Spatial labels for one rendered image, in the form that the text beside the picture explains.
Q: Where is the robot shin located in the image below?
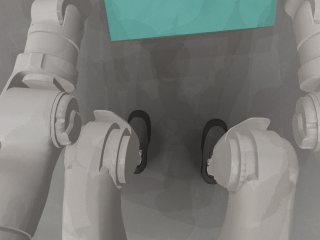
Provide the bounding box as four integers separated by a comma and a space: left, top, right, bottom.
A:
64, 110, 142, 176
207, 117, 299, 186

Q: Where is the left robot upper arm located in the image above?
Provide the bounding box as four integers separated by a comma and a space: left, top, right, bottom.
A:
0, 87, 82, 240

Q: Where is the robot left forearm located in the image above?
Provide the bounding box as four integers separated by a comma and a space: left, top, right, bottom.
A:
0, 0, 93, 98

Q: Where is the robot right forearm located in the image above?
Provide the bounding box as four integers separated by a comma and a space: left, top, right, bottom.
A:
284, 0, 320, 93

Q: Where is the carton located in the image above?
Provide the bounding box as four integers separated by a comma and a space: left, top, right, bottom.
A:
104, 0, 278, 41

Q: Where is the right robot shin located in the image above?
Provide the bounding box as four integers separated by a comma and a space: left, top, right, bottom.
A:
207, 117, 299, 186

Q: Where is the left robot shin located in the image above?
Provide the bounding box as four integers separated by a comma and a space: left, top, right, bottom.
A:
64, 110, 142, 176

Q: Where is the right robot upper arm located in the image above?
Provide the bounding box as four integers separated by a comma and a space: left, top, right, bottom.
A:
292, 92, 320, 172

